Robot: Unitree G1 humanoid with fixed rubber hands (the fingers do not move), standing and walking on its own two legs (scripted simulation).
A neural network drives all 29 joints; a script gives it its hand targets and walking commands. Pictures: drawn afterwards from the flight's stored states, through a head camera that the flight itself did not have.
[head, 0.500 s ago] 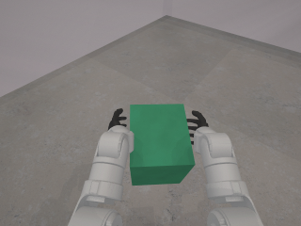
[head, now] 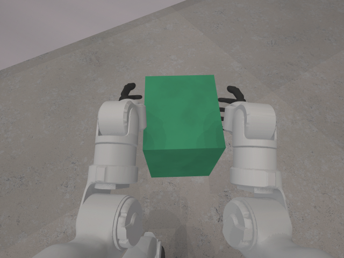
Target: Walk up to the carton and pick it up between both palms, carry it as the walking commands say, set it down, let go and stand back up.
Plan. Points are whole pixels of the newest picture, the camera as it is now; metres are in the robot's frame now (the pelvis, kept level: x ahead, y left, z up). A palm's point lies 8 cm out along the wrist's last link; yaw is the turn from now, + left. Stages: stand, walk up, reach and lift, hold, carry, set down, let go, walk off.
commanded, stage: carry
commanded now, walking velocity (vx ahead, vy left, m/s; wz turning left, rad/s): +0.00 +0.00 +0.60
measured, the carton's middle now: (180, 130) +0.42 +0.00 +0.01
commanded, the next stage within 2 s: none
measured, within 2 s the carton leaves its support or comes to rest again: neither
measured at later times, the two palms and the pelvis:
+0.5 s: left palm (57, 153) +0.31 +0.22 +0.11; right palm (174, 119) +0.39 +0.01 +0.10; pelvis -0.03 -0.03 -0.01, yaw +18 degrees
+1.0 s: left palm out of the picture +0.15 +0.29 +0.12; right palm (114, 160) +0.29 +0.11 +0.11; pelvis -0.09 -0.06 -0.01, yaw +36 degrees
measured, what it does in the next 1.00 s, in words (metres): walks backwards, turning left: left foot, then right foot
